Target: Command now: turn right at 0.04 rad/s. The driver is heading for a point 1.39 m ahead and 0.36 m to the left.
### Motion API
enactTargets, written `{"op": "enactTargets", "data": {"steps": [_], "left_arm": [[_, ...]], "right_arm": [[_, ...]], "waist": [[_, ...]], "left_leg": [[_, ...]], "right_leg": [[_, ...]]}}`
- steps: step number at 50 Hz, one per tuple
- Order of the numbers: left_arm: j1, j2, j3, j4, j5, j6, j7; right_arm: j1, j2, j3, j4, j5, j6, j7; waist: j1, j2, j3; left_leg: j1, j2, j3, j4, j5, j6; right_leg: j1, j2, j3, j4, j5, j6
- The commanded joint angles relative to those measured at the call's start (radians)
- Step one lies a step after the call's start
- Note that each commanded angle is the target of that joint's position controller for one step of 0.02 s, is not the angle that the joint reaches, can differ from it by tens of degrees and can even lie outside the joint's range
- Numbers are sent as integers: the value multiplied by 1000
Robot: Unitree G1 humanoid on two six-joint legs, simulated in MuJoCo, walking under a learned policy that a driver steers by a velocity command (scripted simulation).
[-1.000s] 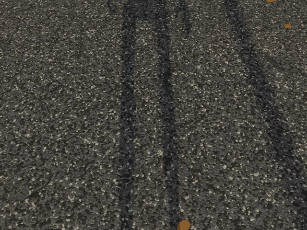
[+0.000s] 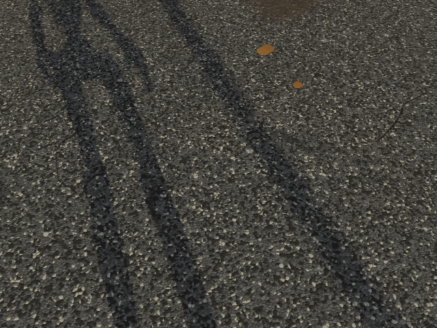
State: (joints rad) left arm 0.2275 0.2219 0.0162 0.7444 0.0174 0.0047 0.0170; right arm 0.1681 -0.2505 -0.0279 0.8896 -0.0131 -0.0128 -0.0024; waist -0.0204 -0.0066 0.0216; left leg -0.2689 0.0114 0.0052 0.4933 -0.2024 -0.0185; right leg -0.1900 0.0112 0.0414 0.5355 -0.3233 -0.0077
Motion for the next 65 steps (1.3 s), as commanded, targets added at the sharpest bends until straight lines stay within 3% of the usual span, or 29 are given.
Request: {"op": "enactTargets", "data": {"steps": [1,11,32,34,36,37,38,39,41,43,44,45,46,47,48,49,50,52,55,59,62,65], "left_arm": [[16,124,35,-44,-3,-12,4],[34,117,38,26,-7,-17,5],[80,105,22,203,-11,-22,17],[105,118,27,225,-17,-17,21],[121,171,44,220,-28,-16,26],[141,204,56,222,-34,-23,27],[146,222,64,226,-39,-34,27],[138,207,63,224,-36,-46,26],[113,181,61,214,-43,-60,20],[50,185,63,200,-56,-56,13],[47,183,62,196,-52,-54,10],[28,158,53,186,-45,-58,7],[11,81,30,158,-28,-68,3],[6,73,33,129,-47,-84,7],[2,116,42,130,-70,-97,4],[-3,125,44,136,-75,-107,-6],[-1,126,49,146,-66,-113,-7],[-24,137,62,148,-45,-111,-14],[-82,93,56,130,-37,-96,-24],[-260,57,36,64,-40,-96,-31],[-347,61,28,35,-46,-98,-45],[-390,78,29,9,-50,-107,-63]], "right_arm": [[-30,-104,-23,-24,5,-9,-8],[-43,-114,-27,71,10,12,-26],[-35,-95,-26,196,12,25,-42],[-14,-83,-25,210,17,28,-44],[-50,-83,-27,190,21,16,-41],[-81,-72,-25,169,23,0,-34],[-97,-61,-22,153,28,-18,-24],[-98,-66,-24,146,36,-33,-15],[-86,-70,-25,136,48,-60,3],[16,-61,-32,177,47,-76,11],[114,-70,-43,224,40,-74,11],[219,-92,-55,254,35,-70,10],[349,-181,-75,266,35,-69,2],[409,-221,-74,276,24,-81,15],[301,-160,-50,246,20,-98,17],[225,-113,-37,215,21,-107,19],[175,-105,-30,192,19,-110,25],[178,-65,-13,184,14,-102,26],[253,-87,-9,193,9,-89,8],[273,-115,-10,176,7,-77,-12],[329,-118,-14,186,18,-75,-16],[339,-124,-23,189,26,-66,-18]], "waist": [[11,4,-39],[5,-2,-39],[5,2,6],[12,-23,3],[38,-99,80],[53,-157,117],[59,-183,154],[53,-174,174],[35,-139,168],[-28,-103,113],[-58,-84,68],[-99,-22,26],[-132,233,-34],[-126,332,-63],[-73,181,24],[-45,126,72],[-22,93,86],[-13,90,81],[-23,83,70],[-52,77,104],[-69,80,130],[-46,82,133]], "left_leg": [[92,40,-50,-41,156,18],[131,42,-52,-35,197,22],[123,28,-40,-72,135,18],[97,-17,9,-29,-100,22],[-53,-57,57,100,-293,27],[-136,-52,65,199,-258,33],[-186,-7,27,278,-224,48],[-252,26,-3,328,-253,64],[-287,62,-21,261,-298,92],[-16,13,57,25,-121,94],[166,-40,90,-11,-28,72],[310,-6,11,-41,-33,77],[449,217,-343,-195,-160,165],[479,375,-717,-334,-297,298],[412,388,-684,-333,-370,299],[361,340,-560,-337,-358,259],[327,298,-457,-349,-273,225],[290,228,-286,-358,-29,180],[292,199,-177,-366,228,194],[218,170,-92,-407,269,190],[236,187,-69,-422,264,194],[342,230,-55,-375,368,184]], "right_leg": [[-57,-66,68,-113,204,-32],[-37,-52,44,-124,285,-24],[-46,-37,18,-175,187,-17],[-52,-31,29,-208,-98,-39],[-79,-119,168,-296,-442,-113],[-66,-212,294,-363,-523,-165],[-75,-293,397,-403,-516,-215],[-39,-328,431,-409,-450,-237],[37,-321,379,-375,-307,-216],[-58,-227,220,-306,-182,-158],[-141,-173,159,-237,-112,-140],[-224,-114,83,-81,12,-106],[-387,-1,-59,281,-36,-28],[-536,64,-4,528,-249,-15],[-617,-15,69,661,-201,-39],[-640,-63,71,679,-86,-63],[-631,-97,47,646,5,-72],[-570,-133,19,556,115,-62],[-574,-130,-32,461,190,-20],[-512,-97,-73,185,334,7],[-464,-70,-90,66,391,-5],[-457,-62,-75,-4,361,-43]]}}
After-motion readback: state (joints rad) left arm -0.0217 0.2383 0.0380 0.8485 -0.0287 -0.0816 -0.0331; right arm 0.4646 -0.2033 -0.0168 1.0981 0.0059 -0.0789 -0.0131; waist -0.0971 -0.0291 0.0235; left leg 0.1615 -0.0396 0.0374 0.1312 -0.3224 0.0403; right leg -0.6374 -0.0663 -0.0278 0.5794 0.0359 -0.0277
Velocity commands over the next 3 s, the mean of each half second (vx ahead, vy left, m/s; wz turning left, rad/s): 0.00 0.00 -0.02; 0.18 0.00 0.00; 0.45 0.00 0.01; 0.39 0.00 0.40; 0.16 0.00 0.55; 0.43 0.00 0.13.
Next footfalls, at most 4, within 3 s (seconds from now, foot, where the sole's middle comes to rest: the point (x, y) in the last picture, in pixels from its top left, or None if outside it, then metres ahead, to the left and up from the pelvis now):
1.40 right None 0.48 -0.08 -0.77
1.92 left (171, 263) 0.75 0.18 -0.77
2.42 right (229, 237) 0.84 -0.02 -0.77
2.84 left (128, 233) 0.87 0.34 -0.77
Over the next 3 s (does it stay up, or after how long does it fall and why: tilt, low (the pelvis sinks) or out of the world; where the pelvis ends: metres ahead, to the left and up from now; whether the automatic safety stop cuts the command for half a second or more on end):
stays up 0.88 0.23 0.01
